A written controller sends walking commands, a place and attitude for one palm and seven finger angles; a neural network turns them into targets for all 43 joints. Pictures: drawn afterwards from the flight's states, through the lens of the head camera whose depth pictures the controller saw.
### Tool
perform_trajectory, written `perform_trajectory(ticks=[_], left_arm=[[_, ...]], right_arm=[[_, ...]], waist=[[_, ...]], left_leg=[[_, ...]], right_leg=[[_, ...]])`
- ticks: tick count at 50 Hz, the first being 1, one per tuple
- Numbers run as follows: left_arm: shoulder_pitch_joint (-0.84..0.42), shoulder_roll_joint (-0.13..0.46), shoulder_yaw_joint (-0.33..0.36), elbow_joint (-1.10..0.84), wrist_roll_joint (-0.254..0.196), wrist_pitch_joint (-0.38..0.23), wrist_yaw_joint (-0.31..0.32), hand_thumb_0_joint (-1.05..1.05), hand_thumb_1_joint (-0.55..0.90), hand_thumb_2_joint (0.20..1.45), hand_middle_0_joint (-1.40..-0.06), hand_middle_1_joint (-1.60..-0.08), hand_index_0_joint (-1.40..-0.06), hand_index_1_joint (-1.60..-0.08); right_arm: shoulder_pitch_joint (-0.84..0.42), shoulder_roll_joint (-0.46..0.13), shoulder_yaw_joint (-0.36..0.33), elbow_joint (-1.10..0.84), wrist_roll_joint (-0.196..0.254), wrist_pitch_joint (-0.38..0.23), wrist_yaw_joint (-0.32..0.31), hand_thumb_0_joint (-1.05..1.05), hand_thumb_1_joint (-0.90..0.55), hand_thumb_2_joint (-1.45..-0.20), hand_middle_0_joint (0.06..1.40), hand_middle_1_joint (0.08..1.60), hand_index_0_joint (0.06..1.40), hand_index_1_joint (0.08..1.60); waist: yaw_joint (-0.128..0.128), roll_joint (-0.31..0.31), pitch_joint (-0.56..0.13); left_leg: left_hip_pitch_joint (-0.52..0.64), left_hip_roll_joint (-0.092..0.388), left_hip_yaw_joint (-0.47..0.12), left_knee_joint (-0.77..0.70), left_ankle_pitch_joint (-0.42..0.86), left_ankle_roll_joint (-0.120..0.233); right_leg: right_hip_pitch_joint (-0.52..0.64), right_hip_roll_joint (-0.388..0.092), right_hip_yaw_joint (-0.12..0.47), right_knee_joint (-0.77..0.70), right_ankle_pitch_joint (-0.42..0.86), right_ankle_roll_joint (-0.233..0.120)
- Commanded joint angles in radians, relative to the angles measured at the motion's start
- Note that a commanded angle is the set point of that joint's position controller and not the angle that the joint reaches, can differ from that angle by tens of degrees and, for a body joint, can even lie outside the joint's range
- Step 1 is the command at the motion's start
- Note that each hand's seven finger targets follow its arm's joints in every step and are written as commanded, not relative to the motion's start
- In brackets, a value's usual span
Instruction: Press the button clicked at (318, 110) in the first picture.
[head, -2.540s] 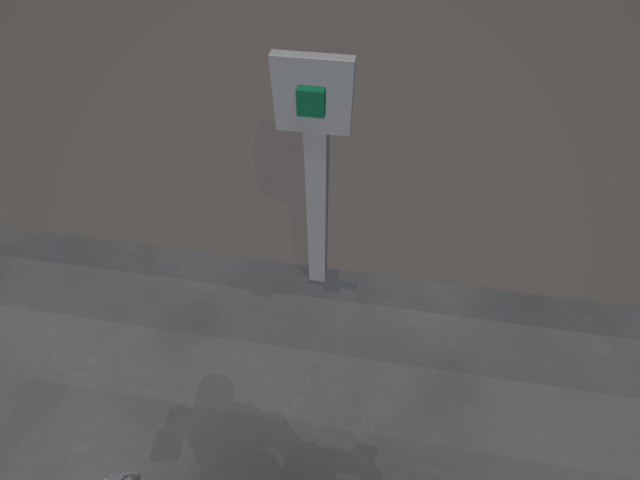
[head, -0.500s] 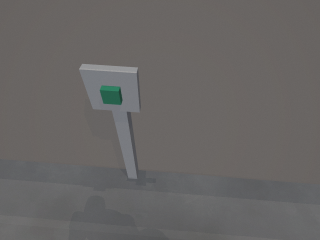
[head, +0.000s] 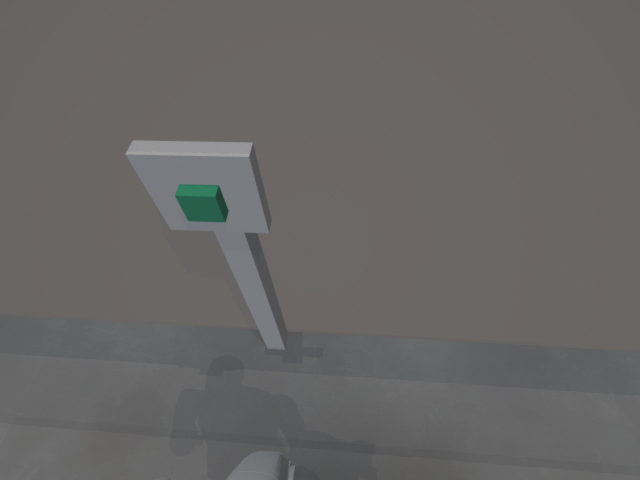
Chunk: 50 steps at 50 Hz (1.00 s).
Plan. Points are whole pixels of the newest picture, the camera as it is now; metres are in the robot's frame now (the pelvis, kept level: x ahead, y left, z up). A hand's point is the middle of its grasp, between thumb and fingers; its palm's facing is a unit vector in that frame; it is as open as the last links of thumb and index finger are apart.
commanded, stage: come to a stop and stand still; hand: left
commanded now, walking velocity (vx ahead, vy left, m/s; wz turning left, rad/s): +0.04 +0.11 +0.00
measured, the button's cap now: (203, 202) +0.49 +0.22 +0.01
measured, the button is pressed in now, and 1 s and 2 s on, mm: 0 0 0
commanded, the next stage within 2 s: look again from close up in 1.42 s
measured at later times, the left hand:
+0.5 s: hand out of the picture -0.03 +0.23 -0.18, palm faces +0.07 -0.98 -0.19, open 7.4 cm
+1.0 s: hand out of the picture +0.03 +0.22 -0.17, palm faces +0.03 -0.98 -0.20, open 7.3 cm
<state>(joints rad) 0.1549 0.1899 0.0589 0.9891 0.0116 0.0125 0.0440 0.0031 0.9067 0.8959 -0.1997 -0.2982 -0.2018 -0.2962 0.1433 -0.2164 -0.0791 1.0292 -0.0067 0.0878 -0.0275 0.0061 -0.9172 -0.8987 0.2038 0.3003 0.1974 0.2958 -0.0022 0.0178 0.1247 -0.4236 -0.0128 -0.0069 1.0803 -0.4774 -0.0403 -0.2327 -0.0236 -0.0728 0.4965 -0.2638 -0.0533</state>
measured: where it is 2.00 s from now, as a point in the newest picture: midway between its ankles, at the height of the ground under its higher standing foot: outside the picture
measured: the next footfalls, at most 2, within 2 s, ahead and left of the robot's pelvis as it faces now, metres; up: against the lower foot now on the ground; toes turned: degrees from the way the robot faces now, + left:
left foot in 0.22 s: +0.01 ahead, +0.16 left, +0.00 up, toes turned +2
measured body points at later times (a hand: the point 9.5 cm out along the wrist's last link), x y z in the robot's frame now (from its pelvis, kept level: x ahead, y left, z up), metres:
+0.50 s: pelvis -0.02 +0.04 +0.00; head +0.00 +0.05 +0.45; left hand -0.03 +0.28 -0.16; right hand +0.02 -0.19 -0.15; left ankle -0.03 +0.15 -0.74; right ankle +0.00 -0.08 -0.74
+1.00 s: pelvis +0.00 +0.04 +0.00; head +0.02 +0.04 +0.45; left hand +0.03 +0.27 -0.16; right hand -0.01 -0.17 -0.16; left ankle -0.03 +0.15 -0.74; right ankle +0.00 -0.08 -0.74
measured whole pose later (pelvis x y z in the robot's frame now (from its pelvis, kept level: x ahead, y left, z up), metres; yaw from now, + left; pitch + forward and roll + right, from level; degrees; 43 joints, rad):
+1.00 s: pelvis +0.00 +0.04 +0.00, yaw +0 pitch -1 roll +0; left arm 0.20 0.17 0.02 1.16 0.00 -0.01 0.03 0.01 0.92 0.90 -0.20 -0.30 -0.20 -0.30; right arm 0.28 -0.12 0.00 1.16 -0.01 -0.01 -0.03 0.00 -0.91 -0.90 0.20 0.30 0.20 0.30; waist 0.00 0.00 0.04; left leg -0.10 0.00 0.04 0.36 -0.25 0.01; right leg -0.16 -0.04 -0.06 0.38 -0.21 0.01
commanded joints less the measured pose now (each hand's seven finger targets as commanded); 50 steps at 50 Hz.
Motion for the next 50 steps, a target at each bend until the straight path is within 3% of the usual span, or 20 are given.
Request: perform_trajectory(ticks=[1, 4, 6, 8, 9, 10, 11, 12, 13, 14, 15, 17, 21, 25, 39, 43, 50], left_arm=[[0.122, 0.155, 0.027, -0.028, 0.005, -0.015, 0.009, 0.0, 0.9, 0.9, -0.2, -0.3, -0.2, -0.3], [0.131, 0.17, 0.028, -0.014, 0.012, -0.017, 0.004, 0.0, 0.9, 0.9, -0.2, -0.3, -0.2, -0.3], [0.105, 0.17, 0.027, -0.007, 0.012, -0.018, 0.0, 0.0, 0.9, 0.9, -0.2, -0.3, -0.2, -0.3], [0.066, 0.16, 0.022, 0.001, 0.007, -0.018, -0.005, 0.0, 0.9, 0.9, -0.2, -0.3, -0.2, -0.3], [0.054, 0.143, 0.017, -0.003, 0.0, -0.014, -0.009, 0.0, 0.9, 0.9, -0.2, -0.3, -0.2, -0.3], [0.064, 0.102, 0.011, -0.007, -0.005, -0.007, -0.012, 0.0, 0.9, 0.9, -0.2, -0.3, -0.2, -0.3], [0.066, 0.075, 0.002, -0.001, -0.006, -0.002, -0.013, 0.0, 0.9, 0.9, -0.2, -0.3, -0.2, -0.3], [0.067, 0.074, 0.0, 0.013, 0.0, 0.002, -0.014, 0.0, 0.9, 0.9, -0.2, -0.3, -0.2, -0.3], [0.093, 0.063, -0.005, 0.016, 0.008, -0.005, -0.021, 0.0, 0.9, 0.9, -0.2, -0.3, -0.2, -0.3], [0.063, 0.085, -0.003, 0.04, 0.009, -0.001, -0.023, 0.0, 0.9, 0.9, -0.2, -0.3, -0.2, -0.3], [0.055, 0.096, -0.003, 0.047, 0.005, 0.0, -0.025, 0.0, 0.9, 0.9, -0.2, -0.3, -0.2, -0.3], [0.07, 0.093, -0.007, 0.064, 0.003, -0.005, -0.027, 0.0, 0.9, 0.9, -0.2, -0.3, -0.2, -0.3], [0.082, 0.089, -0.018, 0.102, 0.003, -0.016, -0.026, 0.0, 0.9, 0.9, -0.2, -0.3, -0.2, -0.3], [0.099, 0.082, -0.027, 0.129, 0.002, -0.02, -0.024, 0.0, 0.9, 0.9, -0.2, -0.3, -0.2, -0.3], [0.119, 0.073, -0.032, 0.156, -0.003, -0.028, -0.013, 0.0, 0.9, 0.9, -0.2, -0.3, -0.2, -0.3], [0.121, 0.07, -0.032, 0.154, -0.004, -0.028, -0.011, 0.0, 0.9, 0.9, -0.2, -0.3, -0.2, -0.3], [0.118, 0.07, -0.029, 0.148, -0.005, -0.032, -0.01, 0.0, 0.9, 0.9, -0.2, -0.3, -0.2, -0.3]], right_arm=[[0.034, -0.031, 0.008, -0.051, -0.003, -0.025, 0.011, 0.0, -0.9, -0.9, 0.2, 0.3, 0.2, 0.3], [0.023, -0.024, 0.016, -0.053, 0.0, -0.037, 0.014, 0.0, -0.9, -0.9, 0.2, 0.3, 0.2, 0.3], [0.045, -0.024, 0.018, -0.045, 0.001, -0.043, 0.012, 0.0, -0.9, -0.9, 0.2, 0.3, 0.2, 0.3], [0.104, -0.02, 0.02, -0.019, 0.0, -0.053, 0.01, 0.0, -0.9, -0.9, 0.2, 0.3, 0.2, 0.3], [0.132, -0.042, 0.02, -0.007, -0.002, -0.061, 0.008, 0.0, -0.9, -0.9, 0.2, 0.3, 0.2, 0.3], [0.125, -0.084, 0.016, -0.012, -0.01, -0.072, 0.005, 0.0, -0.9, -0.9, 0.2, 0.3, 0.2, 0.3], [0.074, -0.119, 0.02, -0.024, -0.02, -0.072, 0.003, 0.0, -0.9, -0.9, 0.2, 0.3, 0.2, 0.3], [0.021, -0.121, 0.027, -0.034, -0.026, -0.066, 0.003, 0.0, -0.9, -0.9, 0.2, 0.3, 0.2, 0.3], [0.007, -0.125, 0.029, -0.048, -0.025, -0.067, 0.002, 0.0, -0.9, -0.9, 0.2, 0.3, 0.2, 0.3], [0.007, -0.093, 0.033, -0.031, -0.02, -0.075, 0.007, 0.0, -0.9, -0.9, 0.2, 0.3, 0.2, 0.3], [0.026, -0.083, 0.038, -0.02, -0.018, -0.077, 0.006, 0.0, -0.9, -0.9, 0.2, 0.3, 0.2, 0.3], [0.047, -0.08, 0.042, -0.009, -0.015, -0.08, 0.003, 0.0, -0.9, -0.9, 0.2, 0.3, 0.2, 0.3], [0.092, -0.071, 0.044, 0.01, -0.009, -0.091, -0.001, 0.0, -0.9, -0.9, 0.2, 0.3, 0.2, 0.3], [0.115, -0.059, 0.051, 0.033, -0.008, -0.095, -0.004, 0.0, -0.9, -0.9, 0.2, 0.3, 0.2, 0.3], [0.179, -0.032, 0.062, 0.089, -0.007, -0.109, -0.012, 0.0, -0.9, -0.9, 0.2, 0.3, 0.2, 0.3], [0.191, -0.027, 0.063, 0.099, -0.006, -0.108, -0.013, 0.0, -0.9, -0.9, 0.2, 0.3, 0.2, 0.3], [0.204, -0.018, 0.062, 0.107, -0.008, -0.111, -0.014, 0.0, -0.9, -0.9, 0.2, 0.3, 0.2, 0.3]], waist=[[0.037, -0.167, -0.196], [0.045, -0.173, -0.178], [0.025, -0.183, -0.146], [-0.012, -0.174, -0.126], [-0.022, -0.106, -0.118], [-0.009, 0.056, -0.109], [0.016, 0.174, -0.086], [0.03, 0.131, -0.051], [0.051, 0.028, -0.041], [0.031, 0.105, -0.042], [0.025, 0.144, -0.046], [0.025, 0.148, -0.069], [0.014, -0.004, -0.104], [0.01, -0.003, -0.069], [0.008, -0.009, -0.085], [0.008, -0.009, -0.063], [0.005, -0.011, -0.082]], left_leg=[[-0.018, 0.029, 0.006, -0.153, 0.025, -0.023], [0.051, 0.026, 0.029, -0.328, 0.024, -0.016], [0.122, 0.03, 0.039, -0.441, 0.072, -0.01], [0.269, 0.037, 0.042, -0.614, 0.232, -0.002], [0.345, 0.067, 0.021, -0.684, 0.304, 0.015], [0.33, 0.185, -0.116, -0.734, 0.357, 0.062], [0.193, 0.272, -0.185, -0.785, 0.331, 0.114], [0.057, 0.272, -0.174, -0.82, 0.156, 0.123], [0.015, 0.239, -0.142, -0.802, 0.059, 0.097], [0.049, 0.164, -0.114, -0.809, 0.099, 0.069], [0.073, 0.156, -0.098, -0.818, 0.118, 0.059], [0.09, 0.152, -0.091, -0.839, 0.086, 0.057], [0.171, 0.142, -0.076, -0.811, 0.197, 0.059], [0.195, 0.137, -0.06, -0.812, 0.256, 0.057], [0.256, 0.135, -0.035, -0.788, 0.463, 0.054], [0.252, 0.134, -0.03, -0.789, 0.462, 0.052], [0.268, 0.13, -0.024, -0.784, 0.485, 0.05]], right_leg=[[0.253, -0.265, 0.193, -0.116, 0.78, -0.133], [0.237, -0.263, 0.216, -0.133, 0.687, -0.132], [0.168, -0.252, 0.209, -0.14, 0.58, -0.116], [0.049, -0.213, 0.186, -0.134, 0.374, -0.059], [-0.025, -0.179, 0.159, -0.119, 0.234, -0.018], [-0.078, -0.1, 0.111, -0.086, 0.055, 0.032], [-0.005, -0.06, 0.055, -0.081, -0.066, 0.066], [0.09, -0.051, 0.04, -0.089, -0.077, 0.07], [0.111, -0.054, 0.06, -0.14, -0.046, 0.068], [0.096, -0.068, 0.078, -0.136, -0.01, 0.05], [0.09, -0.069, 0.075, -0.13, -0.002, 0.043], [0.104, -0.063, 0.071, -0.138, 0.006, 0.042], [0.1, -0.08, 0.077, -0.172, 0.048, 0.041], [0.075, -0.088, 0.08, -0.188, 0.065, 0.04], [0.113, -0.097, 0.073, -0.161, 0.199, 0.036], [0.109, -0.094, 0.074, -0.161, 0.205, 0.035], [0.127, -0.097, 0.075, -0.159, 0.246, 0.032]])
